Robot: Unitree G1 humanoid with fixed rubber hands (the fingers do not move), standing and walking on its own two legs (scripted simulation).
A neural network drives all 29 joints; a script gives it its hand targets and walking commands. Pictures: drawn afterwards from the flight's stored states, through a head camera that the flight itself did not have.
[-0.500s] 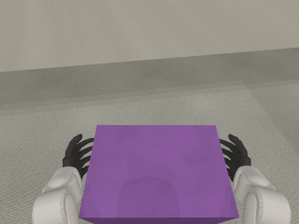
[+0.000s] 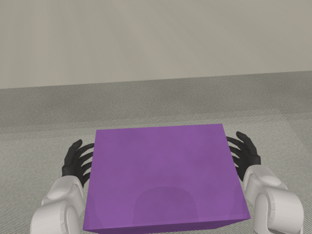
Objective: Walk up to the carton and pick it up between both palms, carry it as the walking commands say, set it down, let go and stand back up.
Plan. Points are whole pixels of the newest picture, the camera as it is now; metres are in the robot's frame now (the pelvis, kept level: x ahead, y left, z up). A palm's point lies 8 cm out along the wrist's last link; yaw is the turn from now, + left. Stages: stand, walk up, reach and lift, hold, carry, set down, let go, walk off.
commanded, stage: carry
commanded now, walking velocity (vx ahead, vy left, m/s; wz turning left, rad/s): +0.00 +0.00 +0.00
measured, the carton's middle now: (161, 184) +0.24 +0.01 +0.01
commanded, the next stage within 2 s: none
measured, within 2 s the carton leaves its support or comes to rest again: neither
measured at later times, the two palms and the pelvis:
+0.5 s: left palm (88, 133) +0.32 +0.18 +0.10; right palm (242, 135) +0.32 -0.18 +0.10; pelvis +0.09 +0.00 +0.01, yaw -1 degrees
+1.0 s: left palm (98, 136) +0.34 +0.17 +0.07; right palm (240, 132) +0.35 -0.20 +0.07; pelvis +0.10 -0.02 -0.01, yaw +1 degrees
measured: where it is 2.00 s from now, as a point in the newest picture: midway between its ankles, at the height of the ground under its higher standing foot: outside the picture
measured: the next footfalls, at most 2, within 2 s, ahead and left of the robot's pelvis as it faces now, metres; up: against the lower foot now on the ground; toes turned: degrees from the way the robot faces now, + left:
right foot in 0.82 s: +0.12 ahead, -0.11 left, +0.00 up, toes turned +3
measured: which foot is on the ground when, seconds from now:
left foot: down 0.00-1.00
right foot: down 0.00-0.70, up 0.72-0.80, down 0.82-1.00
